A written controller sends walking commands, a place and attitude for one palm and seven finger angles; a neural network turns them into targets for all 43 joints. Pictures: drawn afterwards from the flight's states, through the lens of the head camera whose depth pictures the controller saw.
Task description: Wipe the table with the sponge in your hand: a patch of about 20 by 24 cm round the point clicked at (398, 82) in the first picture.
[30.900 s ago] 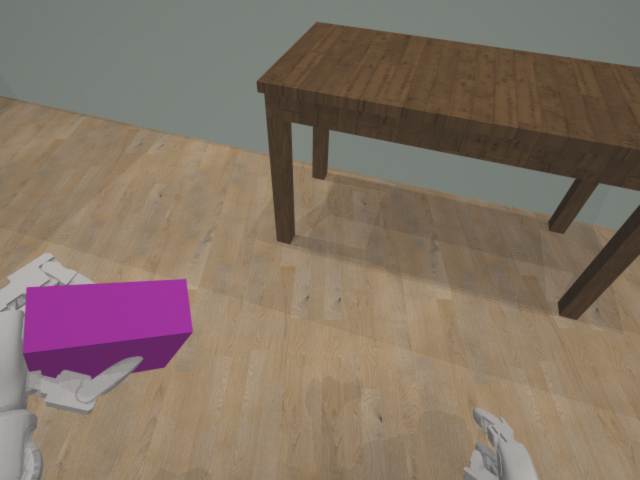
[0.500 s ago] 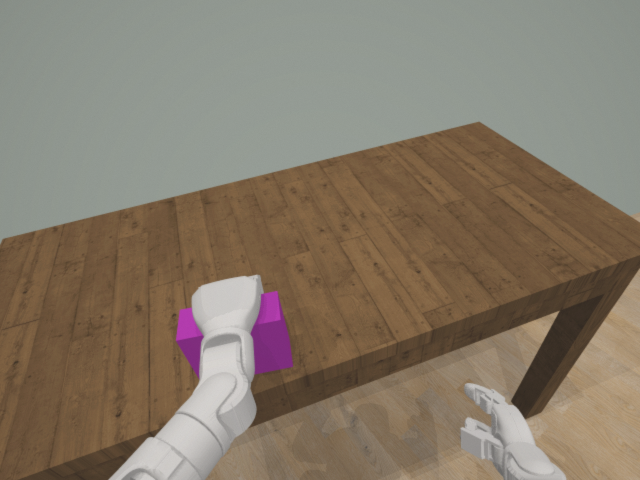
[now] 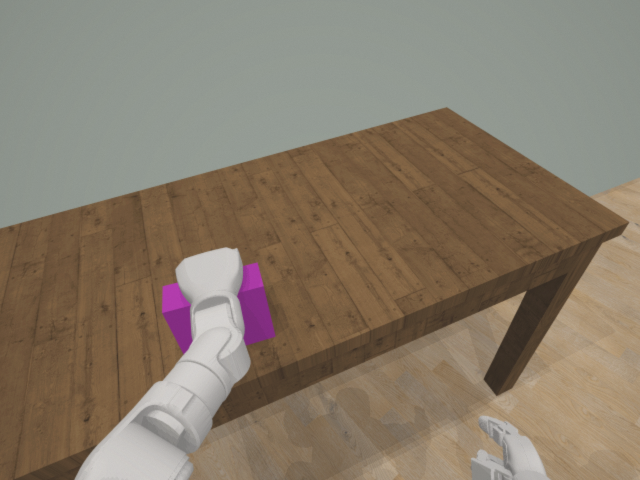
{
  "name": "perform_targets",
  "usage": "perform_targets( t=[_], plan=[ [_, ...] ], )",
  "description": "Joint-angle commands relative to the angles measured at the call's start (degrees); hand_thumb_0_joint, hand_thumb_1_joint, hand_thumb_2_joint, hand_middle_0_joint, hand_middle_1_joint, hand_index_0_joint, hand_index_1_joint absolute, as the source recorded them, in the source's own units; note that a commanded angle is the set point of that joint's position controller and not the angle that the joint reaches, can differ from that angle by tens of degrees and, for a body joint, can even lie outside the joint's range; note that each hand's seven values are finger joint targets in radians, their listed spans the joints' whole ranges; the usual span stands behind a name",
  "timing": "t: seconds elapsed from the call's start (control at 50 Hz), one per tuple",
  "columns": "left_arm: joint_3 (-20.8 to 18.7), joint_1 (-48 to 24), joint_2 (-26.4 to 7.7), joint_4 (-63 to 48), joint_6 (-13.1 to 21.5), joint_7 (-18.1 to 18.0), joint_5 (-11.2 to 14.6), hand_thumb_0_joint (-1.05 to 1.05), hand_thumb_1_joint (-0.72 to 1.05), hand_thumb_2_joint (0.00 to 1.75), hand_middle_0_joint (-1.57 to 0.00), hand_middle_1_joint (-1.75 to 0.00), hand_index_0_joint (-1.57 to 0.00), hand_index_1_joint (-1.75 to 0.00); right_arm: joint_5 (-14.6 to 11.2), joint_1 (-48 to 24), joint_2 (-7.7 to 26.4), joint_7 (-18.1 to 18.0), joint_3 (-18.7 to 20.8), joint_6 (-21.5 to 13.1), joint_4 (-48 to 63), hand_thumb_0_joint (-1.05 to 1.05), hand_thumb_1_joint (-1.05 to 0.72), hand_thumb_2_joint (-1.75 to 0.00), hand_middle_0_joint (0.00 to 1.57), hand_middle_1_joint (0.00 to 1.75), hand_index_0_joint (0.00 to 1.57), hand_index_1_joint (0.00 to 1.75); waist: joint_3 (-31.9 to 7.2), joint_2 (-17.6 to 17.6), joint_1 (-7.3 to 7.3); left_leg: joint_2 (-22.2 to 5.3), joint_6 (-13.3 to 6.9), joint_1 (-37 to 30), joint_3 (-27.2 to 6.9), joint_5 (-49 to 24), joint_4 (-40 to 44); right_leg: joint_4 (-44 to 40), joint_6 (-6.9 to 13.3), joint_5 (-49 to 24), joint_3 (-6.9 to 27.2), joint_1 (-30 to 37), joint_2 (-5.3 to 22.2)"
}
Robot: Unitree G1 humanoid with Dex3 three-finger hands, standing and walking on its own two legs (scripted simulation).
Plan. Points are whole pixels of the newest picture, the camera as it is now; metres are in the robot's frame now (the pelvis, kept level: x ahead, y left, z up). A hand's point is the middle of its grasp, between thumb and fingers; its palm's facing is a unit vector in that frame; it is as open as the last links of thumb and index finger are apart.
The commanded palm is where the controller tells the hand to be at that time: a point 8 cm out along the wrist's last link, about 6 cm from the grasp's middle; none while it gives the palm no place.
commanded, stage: wipe forward along the third lane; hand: left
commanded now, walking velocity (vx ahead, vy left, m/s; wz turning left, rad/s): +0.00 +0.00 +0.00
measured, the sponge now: (225, 321) +0.35 +0.19 -0.01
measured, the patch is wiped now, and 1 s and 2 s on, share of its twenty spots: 0.80 0.80 0.90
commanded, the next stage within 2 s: wipe back along the third lane in 1.18 s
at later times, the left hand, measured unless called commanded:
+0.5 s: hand (216, 278) +0.39 +0.20 +0.04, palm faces -0.08 -0.02 -1.00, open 9.2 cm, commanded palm +0.38 +0.21 +0.07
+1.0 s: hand (207, 258) +0.44 +0.23 +0.04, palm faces -0.08 -0.01 -1.00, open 9.2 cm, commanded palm +0.42 +0.23 +0.07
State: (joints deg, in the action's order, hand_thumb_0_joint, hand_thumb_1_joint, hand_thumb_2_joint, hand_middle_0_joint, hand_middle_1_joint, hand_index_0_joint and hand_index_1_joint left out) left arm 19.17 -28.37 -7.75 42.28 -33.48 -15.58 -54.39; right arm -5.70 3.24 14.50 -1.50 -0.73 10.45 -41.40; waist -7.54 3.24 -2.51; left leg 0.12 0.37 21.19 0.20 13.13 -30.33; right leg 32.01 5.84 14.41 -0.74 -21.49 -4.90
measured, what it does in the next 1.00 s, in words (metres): stands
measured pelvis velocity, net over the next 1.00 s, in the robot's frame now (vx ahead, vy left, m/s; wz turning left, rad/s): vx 0.00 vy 0.02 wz -0.02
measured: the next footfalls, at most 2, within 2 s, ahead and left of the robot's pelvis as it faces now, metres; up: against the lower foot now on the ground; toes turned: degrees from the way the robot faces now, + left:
none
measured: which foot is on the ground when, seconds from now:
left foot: down 0.00-1.00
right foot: down 0.00-1.00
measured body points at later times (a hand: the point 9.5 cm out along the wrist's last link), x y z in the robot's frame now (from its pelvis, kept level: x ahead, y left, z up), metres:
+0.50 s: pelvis +0.00 +0.00 +0.00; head +0.00 -0.03 +0.45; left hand +0.39 +0.20 +0.09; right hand +0.14 -0.26 -0.13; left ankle +0.03 +0.13 -0.73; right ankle +0.02 -0.05 -0.73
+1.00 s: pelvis +0.00 +0.02 +0.00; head +0.04 +0.00 +0.44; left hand +0.44 +0.23 +0.09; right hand +0.11 -0.24 -0.14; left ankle +0.03 +0.13 -0.73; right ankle +0.02 -0.05 -0.73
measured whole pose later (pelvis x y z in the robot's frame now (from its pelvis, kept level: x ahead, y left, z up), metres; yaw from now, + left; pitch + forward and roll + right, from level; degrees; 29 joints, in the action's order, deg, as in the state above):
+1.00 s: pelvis +0.00 +0.02 +0.00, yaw -1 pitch +11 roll +0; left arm 9.1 -46.3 -15.4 64.4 -25.1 -18.7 -55.4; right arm -4.7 9.9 14.9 -1.5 -0.4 6.6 -43.2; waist -8.4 2.6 3.1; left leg 0.2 -0.4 31.2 -0.1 14.1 -33.9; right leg 32.7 4.5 13.7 -0.2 -30.4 -5.3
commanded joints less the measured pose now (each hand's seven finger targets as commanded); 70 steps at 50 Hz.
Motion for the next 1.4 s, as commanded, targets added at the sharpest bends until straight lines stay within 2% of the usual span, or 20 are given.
perform_targets(
  t=[0.0,0.1,0.18,0.26,0.28,0.38,0.5,0.58,0.62,0.72,0.76,0.82,0.88,1.02,1.08,1.14,1.16,1.22,1.24,1.38],
  plan=[
    [-4.5,-12.67,-8.09,-1.57,0.58,-1.38,-0.27,0.0,0.1,1.3,-1.2,-1.6,-1.2,-1.6,0.34,-10.09,5.61,-0.33,1.81,-2.57,9.13,0.0,-0.9,-0.9,0.2,0.3,0.2,0.3,-8.0,-10.62,0.69,2.21,-2.24,2.29,0.1,0.44,1.6,-8.11,-2.92,-7.48,9.55,7.81,4.65],
    [-5.31,-15.74,-9.99,0.26,1.0,-1.57,-0.67,0.0,0.1,1.3,-1.2,-1.6,-1.2,-1.6,0.23,-8.58,5.77,-0.76,2.03,-3.01,8.8,0.0,-0.9,-0.9,0.2,0.3,0.2,0.3,-7.46,-9.81,1.51,2.03,-2.39,3.11,0.21,1.93,1.36,-8.8,-3.19,-3.79,10.05,6.32,4.78],
    [-8.35,-18.06,-14.11,2.54,1.87,-1.65,-0.91,0.0,0.1,1.3,-1.2,-1.6,-1.2,-1.6,0.22,-7.55,6.13,-1.2,2.11,-3.38,8.35,0.0,-0.9,-0.9,0.2,0.3,0.2,0.3,-8.02,-10.13,1.59,2.05,-2.33,4.64,-0.13,2.44,1.14,-9.25,-3.33,-1.68,11.05,6.3,4.82],
    [-6.66,-20.55,-12.58,5.28,3.07,-1.76,-1.19,0.0,0.1,1.3,-1.2,-1.6,-1.2,-1.6,0.3,-5.75,6.06,-1.23,2.13,-3.89,8.05,0.0,-0.9,-0.9,0.2,0.3,0.2,0.3,-8.18,-9.87,2.7,1.8,-2.5,4.75,0.12,3.19,0.82,-9.05,-3.56,-0.49,10.15,4.71,4.85],
    [-8.73,-21.63,-14.85,5.62,3.54,-1.93,-1.09,0.0,0.1,1.3,-1.2,-1.6,-1.2,-1.6,0.32,-5.72,6.22,-1.21,2.27,-4.09,7.98,0.0,-0.9,-0.9,0.2,0.3,0.2,0.3,-8.78,-9.7,2.39,1.72,-2.44,5.18,-0.14,2.92,0.64,-8.96,-3.48,-0.87,10.7,4.98,4.75],
    [-9.88,-23.09,-16.34,8.48,4.92,-2.52,-1.27,0.0,0.1,1.3,-1.2,-1.6,-1.2,-1.6,0.5,-3.89,6.44,-1.04,2.24,-4.6,7.43,0.0,-0.9,-0.9,0.2,0.3,0.2,0.3,-10.41,-9.15,2.48,1.61,-2.51,6.58,-0.14,2.39,0.29,-8.13,-3.61,-3.65,10.75,5.97,4.94],
    [-9.59,-28.25,-17.29,11.34,5.94,-3.07,-1.63,0.0,0.1,1.3,-1.2,-1.6,-1.2,-1.6,0.7,-1.65,6.63,-0.96,2.26,-5.17,6.42,0.0,-0.9,-0.9,0.2,0.3,0.2,0.3,-10.06,-8.46,4.27,1.28,-2.83,6.84,0.15,2.57,-0.19,-7.74,-4.12,-4.19,9.44,4.32,5.0],
    [-12.39,-28.16,-20.48,12.9,6.62,-3.22,-1.76,0.0,0.1,1.3,-1.2,-1.6,-1.2,-1.6,0.81,-0.44,6.88,-0.85,2.44,-5.39,6.12,0.0,-0.9,-0.9,0.2,0.3,0.2,0.3,-13.57,-8.9,3.64,1.3,-2.78,8.01,0.13,0.91,-0.75,-6.84,-4.15,-7.91,10.05,7.06,5.09],
    [-10.32,-28.46,-18.6,13.7,6.66,-3.07,-2.19,0.0,0.1,1.3,-1.2,-1.6,-1.2,-1.6,0.83,0.29,6.86,-0.7,2.39,-5.3,6.12,0.0,-0.9,-0.9,0.2,0.3,0.2,0.3,-12.62,-8.68,4.54,1.3,-2.89,8.18,0.34,0.71,-1.0,-6.53,-4.33,-9.53,9.28,6.2,5.1],
    [-11.61,-28.49,-19.95,14.78,7.35,-3.05,-2.37,0.0,0.1,1.3,-1.2,-1.6,-1.2,-1.6,0.91,1.75,7.15,-0.37,2.58,-5.31,5.88,0.0,-0.9,-0.9,0.2,0.3,0.2,0.3,-13.76,-7.9,4.31,1.22,-2.95,7.92,0.36,-0.66,-1.13,-5.89,-4.25,-11.94,8.27,6.22,4.79],
    [-10.17,-29.93,-18.32,14.84,7.32,-3.14,-2.56,0.0,0.1,1.3,-1.2,-1.6,-1.2,-1.6,0.9,1.82,7.05,-0.3,2.48,-5.29,5.9,0.0,-0.9,-0.9,0.2,0.3,0.2,0.3,-13.21,-7.78,5.03,1.11,-2.98,7.53,0.38,-0.57,-0.9,-5.99,-4.25,-11.75,7.53,4.88,4.64],
    [-10.95,-32.52,-19.53,15.89,7.58,-3.64,-2.7,0.0,0.1,1.3,-1.2,-1.6,-1.2,-1.6,1.08,2.67,7.33,-0.29,2.62,-5.53,5.17,0.0,-0.9,-0.9,0.2,0.3,0.2,0.3,-13.11,-8.07,5.69,0.92,-3.04,7.53,0.38,-0.32,-1.13,-5.84,-4.34,-11.29,6.88,3.82,4.49],
    [-10.82,-34.04,-18.15,16.99,7.5,-4.12,-2.58,0.0,0.1,1.3,-1.2,-1.6,-1.2,-1.6,1.11,2.84,7.07,-0.12,2.74,-5.76,4.79,0.0,-0.9,-0.9,0.2,0.3,0.2,0.3,-13.93,-6.76,5.59,0.77,-2.97,6.99,0.21,-1.09,-0.99,-5.32,-4.06,-11.35,5.73,2.73,4.14],
    [-10.64,-40.69,-19.64,20.69,6.69,-4.98,-3.15,0.0,0.1,1.3,-1.2,-1.6,-1.2,-1.6,1.51,4.84,7.53,-0.1,2.64,-6.14,3.52,0.0,-0.9,-0.9,0.2,0.3,0.2,0.3,-14.35,-6.01,7.4,0.3,-3.06,7.03,-0.13,-0.18,-1.44,-4.75,-4.26,-8.84,4.26,-0.34,3.8],
    [-13.21,-40.92,-22.38,22.36,6.86,-5.04,-3.47,0.0,0.1,1.3,-1.2,-1.6,-1.2,-1.6,1.75,5.68,7.81,0.01,2.77,-6.26,3.16,0.0,-0.9,-0.9,0.2,0.3,0.2,0.3,-17.36,-6.18,6.79,0.19,-3.0,7.33,-0.46,-2.14,-2.06,-3.71,-4.05,-11.4,4.27,0.9,3.65],
    [-10.05,-42.52,-19.22,22.79,6.73,-4.92,-4.3,0.0,0.1,1.3,-1.2,-1.6,-1.2,-1.6,1.9,6.61,7.57,0.26,2.79,-6.25,3.18,0.0,-0.9,-0.9,0.2,0.3,0.2,0.3,-16.56,-4.04,8.03,-0.03,-2.89,6.45,-0.46,-2.34,-2.47,-3.31,-3.97,-10.83,3.36,-1.93,3.28],
    [-10.66,-42.56,-19.62,24.14,6.65,-4.96,-4.33,0.0,0.1,1.3,-1.2,-1.6,-1.2,-1.6,1.93,7.19,7.63,0.38,2.91,-6.35,2.96,0.0,-0.9,-0.9,0.2,0.3,0.2,0.3,-15.89,-5.2,8.11,-0.21,-2.92,6.66,-0.56,-2.12,-2.58,-3.38,-4.0,-10.17,3.02,-2.49,3.19],
    [-12.46,-43.28,-21.8,24.86,7.1,-5.32,-4.08,0.0,0.1,1.3,-1.2,-1.6,-1.2,-1.6,2.16,8.13,8.03,0.47,3.06,-6.58,2.68,0.0,-0.9,-0.9,0.2,0.3,0.2,0.3,-17.39,-5.59,8.06,-0.35,-2.95,7.02,-0.86,-2.95,-3.13,-2.67,-4.0,-11.09,2.79,-2.48,3.03],
    [-11.75,-44.09,-21.22,24.57,7.2,-5.43,-4.36,0.0,0.1,1.3,-1.2,-1.6,-1.2,-1.6,2.2,8.29,7.95,0.57,3.01,-6.66,2.77,0.0,-0.9,-0.9,0.2,0.3,0.2,0.3,-17.65,-3.95,8.12,-0.3,-2.88,6.88,-0.83,-3.04,-3.14,-2.52,-3.88,-10.93,2.78,-2.98,2.95],
    [-10.65,-35.99,-14.34,23.53,7.45,-5.59,-1.85,0.0,0.1,1.3,-1.2,-1.6,-1.2,-1.6,2.19,7.51,7.1,1.64,3.62,-6.7,3.61,0.0,-0.9,-0.9,0.2,0.3,0.2,0.3,-19.71,-5.07,5.57,-0.75,-2.65,4.58,-1.16,-6.9,-2.83,-2.16,-3.2,-13.55,1.72,-1.24,2.31]
  ],
)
